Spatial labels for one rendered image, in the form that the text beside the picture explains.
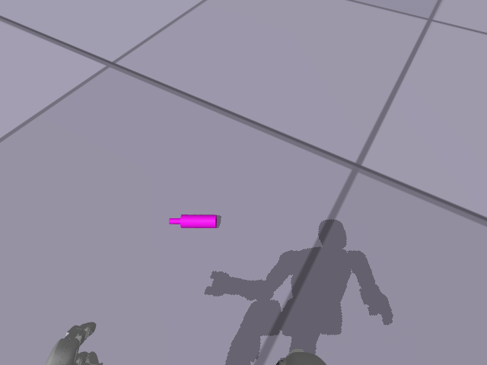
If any bottle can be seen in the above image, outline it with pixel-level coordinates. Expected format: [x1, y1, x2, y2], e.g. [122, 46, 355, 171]
[169, 214, 217, 228]

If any left robot hand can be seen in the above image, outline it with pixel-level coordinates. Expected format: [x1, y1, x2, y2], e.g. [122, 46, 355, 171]
[45, 322, 103, 365]

